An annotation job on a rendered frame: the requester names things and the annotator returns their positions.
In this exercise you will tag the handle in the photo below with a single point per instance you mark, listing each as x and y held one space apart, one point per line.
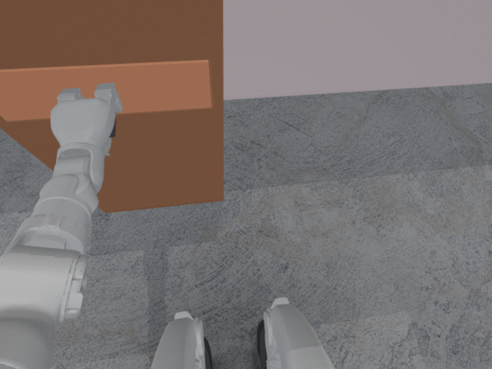
113 131

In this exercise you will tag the cabinet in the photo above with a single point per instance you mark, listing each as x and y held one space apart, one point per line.
157 158

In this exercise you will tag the left robot upper arm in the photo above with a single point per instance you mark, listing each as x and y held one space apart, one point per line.
39 288

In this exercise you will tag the robot left forearm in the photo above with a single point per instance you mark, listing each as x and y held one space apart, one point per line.
63 212

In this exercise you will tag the left robot hand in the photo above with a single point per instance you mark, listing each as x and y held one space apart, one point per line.
86 120

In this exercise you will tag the right robot thigh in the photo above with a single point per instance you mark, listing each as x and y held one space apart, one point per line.
299 347

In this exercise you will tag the right robot shin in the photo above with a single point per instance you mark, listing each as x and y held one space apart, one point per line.
273 360

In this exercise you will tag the drawer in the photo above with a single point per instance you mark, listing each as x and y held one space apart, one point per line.
31 93

